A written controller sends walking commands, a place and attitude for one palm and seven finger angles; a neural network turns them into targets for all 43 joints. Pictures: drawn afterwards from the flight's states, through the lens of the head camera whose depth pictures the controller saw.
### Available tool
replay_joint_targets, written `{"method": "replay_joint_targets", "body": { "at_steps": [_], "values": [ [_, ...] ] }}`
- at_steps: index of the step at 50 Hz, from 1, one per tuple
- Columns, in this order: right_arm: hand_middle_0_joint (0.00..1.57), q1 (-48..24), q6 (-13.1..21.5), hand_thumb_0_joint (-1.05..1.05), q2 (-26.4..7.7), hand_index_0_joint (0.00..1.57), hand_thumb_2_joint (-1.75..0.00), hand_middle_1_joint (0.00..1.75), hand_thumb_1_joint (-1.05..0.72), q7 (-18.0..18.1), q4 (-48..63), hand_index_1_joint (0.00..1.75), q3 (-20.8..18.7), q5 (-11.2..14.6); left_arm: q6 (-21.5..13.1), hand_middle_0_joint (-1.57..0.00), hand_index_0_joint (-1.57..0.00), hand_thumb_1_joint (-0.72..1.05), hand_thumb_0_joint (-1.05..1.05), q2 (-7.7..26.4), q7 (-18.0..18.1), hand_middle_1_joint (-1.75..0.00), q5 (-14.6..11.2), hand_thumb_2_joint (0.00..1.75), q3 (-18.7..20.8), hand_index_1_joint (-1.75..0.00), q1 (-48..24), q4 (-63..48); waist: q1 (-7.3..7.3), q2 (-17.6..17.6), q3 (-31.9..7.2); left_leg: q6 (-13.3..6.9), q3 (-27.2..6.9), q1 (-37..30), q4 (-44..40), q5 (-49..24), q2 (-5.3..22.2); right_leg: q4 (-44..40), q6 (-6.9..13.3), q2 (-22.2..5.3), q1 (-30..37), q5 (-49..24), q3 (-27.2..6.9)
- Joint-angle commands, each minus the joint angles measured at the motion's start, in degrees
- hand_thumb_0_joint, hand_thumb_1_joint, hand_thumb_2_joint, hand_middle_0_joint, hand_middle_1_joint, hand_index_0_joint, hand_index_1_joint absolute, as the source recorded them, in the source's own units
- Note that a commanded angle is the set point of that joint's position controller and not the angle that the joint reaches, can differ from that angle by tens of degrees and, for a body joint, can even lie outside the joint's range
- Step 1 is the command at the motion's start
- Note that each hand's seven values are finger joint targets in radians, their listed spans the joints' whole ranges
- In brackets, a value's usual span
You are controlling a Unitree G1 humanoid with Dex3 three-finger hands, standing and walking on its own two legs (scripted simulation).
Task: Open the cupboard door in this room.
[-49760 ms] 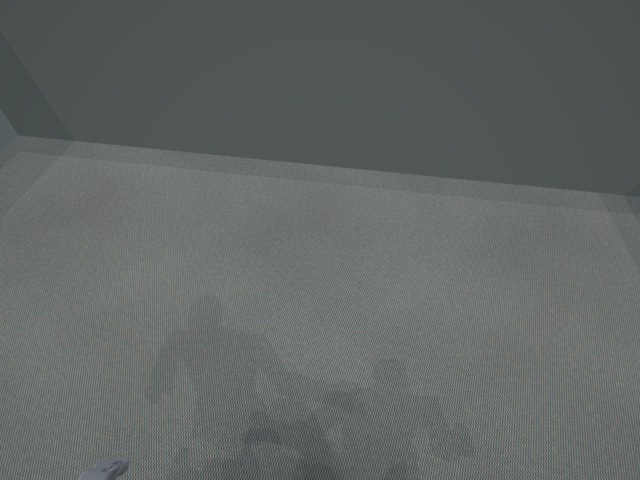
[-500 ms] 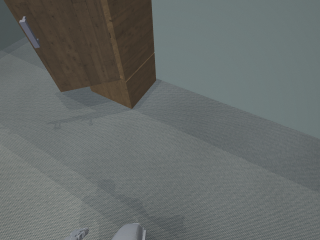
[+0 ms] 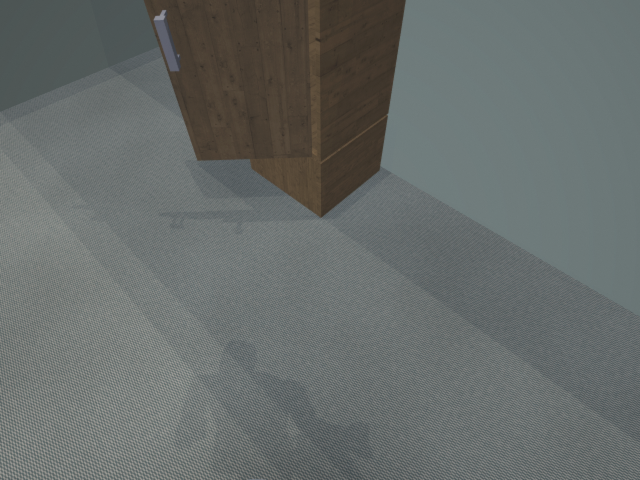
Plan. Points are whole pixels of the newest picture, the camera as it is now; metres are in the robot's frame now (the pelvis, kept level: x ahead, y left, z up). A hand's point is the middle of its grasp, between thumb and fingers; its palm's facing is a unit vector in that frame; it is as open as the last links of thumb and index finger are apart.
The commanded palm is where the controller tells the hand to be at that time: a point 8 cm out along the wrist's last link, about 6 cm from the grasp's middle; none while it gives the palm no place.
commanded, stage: take the last steps up to it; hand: left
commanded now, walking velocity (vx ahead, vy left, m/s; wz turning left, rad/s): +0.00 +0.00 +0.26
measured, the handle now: (169, 40) +1.08 +0.46 +0.00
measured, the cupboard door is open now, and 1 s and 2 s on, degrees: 46 46 46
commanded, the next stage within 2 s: come to a stop and stand still in 1.66 s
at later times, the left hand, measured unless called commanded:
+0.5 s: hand out of the picture +0.01 +0.26 -0.17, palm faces +0.18 -0.96 -0.19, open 7.4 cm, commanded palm none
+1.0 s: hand (179, 369) +0.28 +0.25 -0.15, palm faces +0.20 -0.96 -0.18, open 7.1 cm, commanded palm none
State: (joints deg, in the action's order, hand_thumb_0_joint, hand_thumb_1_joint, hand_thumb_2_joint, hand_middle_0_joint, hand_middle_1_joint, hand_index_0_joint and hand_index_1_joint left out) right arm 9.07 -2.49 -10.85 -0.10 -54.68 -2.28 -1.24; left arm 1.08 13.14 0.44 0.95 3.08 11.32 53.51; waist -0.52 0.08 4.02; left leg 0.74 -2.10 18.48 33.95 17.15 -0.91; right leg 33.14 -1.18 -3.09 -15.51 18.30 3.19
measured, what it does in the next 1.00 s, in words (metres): walks ahead: left foot, then right foot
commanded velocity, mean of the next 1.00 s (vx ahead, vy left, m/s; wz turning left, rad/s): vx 0.29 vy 0.09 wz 0.08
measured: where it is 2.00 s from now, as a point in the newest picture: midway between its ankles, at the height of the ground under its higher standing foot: (282, 361)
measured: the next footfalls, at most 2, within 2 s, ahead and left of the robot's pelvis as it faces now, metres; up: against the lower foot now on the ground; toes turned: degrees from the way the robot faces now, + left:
left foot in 0.36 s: +0.08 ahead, +0.15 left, +0.00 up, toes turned +12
right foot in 0.82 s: +0.28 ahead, -0.03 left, +0.00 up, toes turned -1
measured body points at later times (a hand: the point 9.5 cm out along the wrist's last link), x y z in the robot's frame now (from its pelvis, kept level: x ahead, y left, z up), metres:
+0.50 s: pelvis +0.05 +0.06 +0.01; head +0.07 +0.09 +0.46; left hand +0.00 +0.31 -0.15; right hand +0.14 -0.17 -0.13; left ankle +0.04 +0.14 -0.73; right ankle +0.03 -0.07 -0.65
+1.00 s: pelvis +0.21 +0.07 +0.01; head +0.23 +0.06 +0.46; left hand +0.27 +0.30 -0.13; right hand +0.19 -0.16 -0.15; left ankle +0.17 +0.19 -0.67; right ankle +0.24 -0.03 -0.73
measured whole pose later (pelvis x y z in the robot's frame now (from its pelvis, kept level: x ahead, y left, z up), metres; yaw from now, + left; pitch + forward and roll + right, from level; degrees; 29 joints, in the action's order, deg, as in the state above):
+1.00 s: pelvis +0.21 +0.07 +0.01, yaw +8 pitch +0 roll +0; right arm 19.8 0.0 -9.0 -0.4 -63.9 -3.0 -1.7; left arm -4.5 7.7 0.9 0.2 4.1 9.7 55.8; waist 2.0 0.8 3.3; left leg 0.4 2.5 25.2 57.9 18.4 4.0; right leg 26.0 2.1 -1.9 -12.9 12.8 9.2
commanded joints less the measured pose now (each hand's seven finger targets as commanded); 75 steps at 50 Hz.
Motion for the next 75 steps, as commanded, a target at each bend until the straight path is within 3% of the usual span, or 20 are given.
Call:
{"method": "replay_joint_targets", "body": {
  "at_steps": [1, 5, 12, 16, 18, 20, 23, 36, 39, 40, 42, 44, 48, 55, 58, 59, 61, 62, 68, 75],
  "values": [
    [0.2, -3.8, 0.0, 0.0, -6.6, 0.2, -0.9, 0.3, -0.9, 0.2, 4.8, 0.3, -2.5, 0.2, -1.9, -0.2, -0.2, 0.9, 0.0, 10.1, 1.2, -0.3, 0.4, 0.9, 2.0, -0.3, 5.2, -1.7, -1.97, -16.0, -3.3, 0.2, -0.9, 11.2, 25.6, 15.8, -0.3, -17.7, 11.2, -20.2, 5.2, -16.4, -20.6],
    [0.2, -2.3, 0.2, 0.0, -4.9, 0.2, -0.9, 0.3, -0.9, -0.5, 2.4, 0.3, -1.8, 0.4, -2.8, -0.2, -0.2, 0.9, 0.0, 7.2, 1.1, -0.3, 0.3, 0.9, 1.6, -0.3, 5.6, -1.2, -1.47, -10.4, -4.0, 1.7, 1.8, 13.5, 26.6, 9.0, 1.4, -14.4, 8.6, -15.5, 12.8, -26.5, -9.3],
    [0.2, -7.0, 1.6, 0.0, -3.3, 0.2, -0.9, 0.3, -0.9, -2.1, 4.0, 0.3, -1.3, 0.4, -3.6, -0.2, -0.2, 0.9, 0.0, 9.4, 0.4, -0.3, 1.0, 0.9, 3.2, -0.3, 9.9, 2.7, -3.91, -9.5, -1.3, 1.2, 5.7, 9.5, 8.3, 8.6, 3.0, -18.0, 8.9, -19.5, 12.5, -6.3, -8.6],
    [0.2, 5.1, 2.8, 0.0, -5.9, 0.2, -0.9, 0.3, -0.9, -1.4, 0.4, 0.3, -1.6, 0.1, -2.7, -0.2, -0.2, 0.9, 0.0, 8.7, -0.4, -0.3, 0.4, 0.9, 3.2, -0.3, 5.1, 2.3, 2.41, -2.7, -3.1, -0.3, 9.0, -16.0, -9.5, 0.7, 0.6, -7.7, 3.5, -13.4, -4.5, 3.7, 0.1],
    [0.2, 18.2, 2.7, 0.0, -15.2, 0.2, -0.9, 0.3, -0.9, 0.1, -1.6, 0.3, -4.0, -1.1, -2.2, -0.2, -0.2, 0.9, 0.0, 2.7, -1.1, -0.3, 0.2, 0.9, 1.7, -0.3, 0.3, -2.2, 8.04, 20.4, -3.8, -11.2, -21.9, -23.9, -22.1, 14.6, 21.8, 22.6, -1.0, -0.9, -24.0, 18.3, 7.9],
    [0.2, 15.5, 3.3, 0.0, -12.6, 0.2, -0.9, 0.3, -0.9, 0.9, -1.6, 0.3, -3.0, -0.8, -2.5, -0.2, -0.2, 0.9, 0.0, 2.3, -1.0, -0.3, 0.6, 0.9, 1.3, -0.3, -4.2, -2.4, 6.02, 10.9, -1.2, -14.0, -22.7, -15.2, -24.4, 18.6, 22.0, 35.3, 1.6, -3.8, -27.1, 12.2, -0.9],
    [0.2, 9.8, 5.0, 0.0, -7.4, 0.2, -0.9, 0.3, -0.9, 1.2, -0.6, 0.3, -1.2, -0.5, -2.2, -0.2, -0.2, 0.9, 0.0, 2.0, -1.8, -0.3, 0.8, 0.9, 0.9, -0.3, 1.2, 1.5, 1.37, 6.5, -0.5, -11.0, -11.2, -10.6, -25.0, 5.0, 16.7, 34.0, 1.1, -5.3, -21.9, 1.7, -1.4],
    [0.2, 17.9, 6.1, 0.0, -5.5, 0.2, -0.9, 0.3, -0.9, 1.3, -7.7, 0.3, -0.4, -0.6, -2.3, -0.2, -0.2, 0.9, 0.0, -0.2, -1.8, -0.3, 0.3, 0.9, 0.1, -0.3, -8.6, -1.8, 2.1, 3.3, 2.1, -11.9, -1.5, -13.3, -22.8, -13.5, 15.7, 6.5, 0.9, -2.1, -11.7, -3.8, 2.0],
    [0.2, 17.4, 5.9, 0.0, -4.8, 0.2, -0.9, 0.3, -0.9, 1.4, -8.8, 0.3, -0.1, -0.3, -3.0, -0.2, -0.2, 0.9, 0.0, 1.1, -1.7, -0.3, 0.5, 0.9, 0.8, -0.3, -1.5, 0.1, -1.43, 1.2, 0.0, -8.5, 2.2, -9.3, -11.8, -17.7, 11.5, -2.7, 2.2, 0.8, 3.6, -7.6, 3.9],
    [0.2, 16.9, 6.1, 0.0, -3.9, 0.2, -0.9, 0.3, -0.9, 1.2, -8.6, 0.3, -0.1, 0.3, -3.6, -0.2, -0.2, 0.9, 0.0, 3.8, -1.3, -0.3, 0.6, 0.9, 1.7, -0.3, 6.0, 2.4, -4.58, -2.3, -3.5, -6.3, 4.8, -1.4, -1.1, -16.2, 8.1, -4.5, 4.2, -2.6, 17.4, -7.6, -1.6],
    [0.2, 16.8, 5.8, 0.0, -3.8, 0.2, -0.9, 0.3, -0.9, 0.8, -5.9, 0.3, -0.5, 0.7, -3.9, -0.2, -0.2, 0.9, 0.0, 11.2, -0.3, -0.3, -0.2, 0.9, 3.5, -0.3, 17.4, 5.4, -6.79, -14.3, -9.9, -2.1, 7.4, 16.3, 29.9, 17.7, 0.3, -18.1, 15.6, -26.0, 29.1, -3.1, -31.6],
    [0.2, 8.8, 4.9, 0.0, -2.9, 0.2, -0.9, 0.3, -0.9, 0.5, -4.6, 0.3, -1.1, 0.2, -3.8, -0.2, -0.2, 0.9, 0.0, 6.3, 0.3, -0.3, -0.4, 0.9, 2.3, -0.3, 8.7, 3.2, -4.19, -6.9, -0.2, -2.0, 0.6, 19.3, 34.9, 8.1, 5.9, -22.6, 13.5, -22.4, 12.4, 8.1, -25.9],
    [0.2, 12.7, 3.4, 0.0, 1.0, 0.2, -0.9, 0.3, -0.9, -0.5, -6.2, 0.3, -0.9, -0.4, -5.4, -0.2, -0.2, 0.9, 0.0, 1.5, 0.3, -0.3, 0.1, 0.9, 1.2, -0.3, 4.7, 3.2, 0.61, -6.3, -1.7, 0.5, 3.9, 10.5, 23.2, -0.9, 7.6, -24.4, 9.2, -14.8, 2.9, -3.8, -7.2],
    [0.2, 4.5, 4.5, 0.0, 0.5, 0.2, -0.9, 0.3, -0.9, -1.8, -1.5, 0.3, -1.1, -0.4, -5.7, -0.2, -0.2, 0.9, 0.0, 5.2, -0.5, -0.3, 0.5, 0.9, 2.2, -0.3, 6.4, 5.5, -1.08, -7.7, -1.4, 1.3, 7.9, 6.7, 2.6, -3.9, 5.1, -21.0, 9.1, -14.3, 6.8, -7.0, -4.2],
    [0.2, 6.8, 5.3, 0.0, -1.9, 0.2, -0.9, 0.3, -0.9, -1.6, -1.9, 0.3, -1.4, -0.5, -4.8, -0.2, -0.2, 0.9, 0.0, 5.6, -0.6, -0.3, 0.3, 0.9, 2.2, -0.3, 5.3, 5.9, 1.52, -4.6, -1.0, 0.9, 10.5, -6.8, -6.1, -6.7, 2.8, -15.1, 6.7, -12.1, -0.3, -2.5, -1.8],
    [0.2, 11.4, 5.5, 0.0, -4.4, 0.2, -0.9, 0.3, -0.9, -1.1, -3.3, 0.3, -1.9, -0.5, -4.3, -0.2, -0.2, 0.9, 0.0, 4.8, -0.8, -0.3, 0.3, 0.9, 2.0, -0.3, 4.9, 5.5, 3.78, 0.0, -2.3, 0.2, 9.0, -14.9, -8.1, -3.6, 3.8, -7.8, 5.4, -9.6, -5.2, -0.7, 0.0],
    [0.2, 23.0, 5.4, 0.0, -14.0, 0.2, -0.9, 0.3, -0.9, 0.4, -4.9, 0.3, -4.0, -1.5, -4.2, -0.2, -0.2, 0.9, 0.0, 0.3, -1.2, -0.3, -0.1, 0.9, 0.9, -0.3, 3.0, 1.7, 8.25, 16.9, -6.2, -10.3, -19.5, -24.9, -19.8, 4.5, 24.1, 23.0, 1.4, 1.8, -21.1, 15.7, 6.4],
    [0.2, 22.0, 5.0, 0.0, -13.5, 0.2, -0.9, 0.3, -0.9, 0.6, -4.7, 0.3, -3.6, -1.3, -4.3, -0.2, -0.2, 0.9, 0.0, 1.3, -0.9, -0.3, 0.3, 0.9, 0.6, -0.3, 0.0, 0.6, 7.86, 12.1, -4.1, -12.7, -21.6, -19.1, -21.4, 9.7, 25.9, 32.5, 3.1, -0.3, -22.8, 15.5, 1.0],
    [0.2, 9.5, 6.8, 0.0, -6.8, 0.2, -0.9, 0.3, -0.9, 1.2, -2.3, 0.3, -1.5, -0.6, -2.9, -0.2, -0.2, 0.9, 0.0, -0.9, -1.9, -0.3, 0.5, 0.9, 0.6, -0.3, 4.3, 3.5, 0.35, 5.1, -3.4, -9.5, -2.9, -8.7, -24.3, -3.5, 18.2, 28.3, 1.5, -4.8, -17.2, 0.0, -0.9],
    [0.2, 11.1, 6.1, 0.0, -6.8, 0.2, -0.9, 0.3, -0.9, 0.9, -4.6, 0.3, -1.5, -0.7, -2.7, -0.2, -0.2, 0.9, 0.0, -1.3, -1.9, -0.3, 0.6, 0.9, 0.3, -0.3, -1.0, 1.5, 1.18, 5.4, -1.6, -10.2, 1.8, -9.8, -22.1, -7.4, 16.7, 6.6, 1.0, -2.3, -8.6, -2.5, 2.8]
  ]
}}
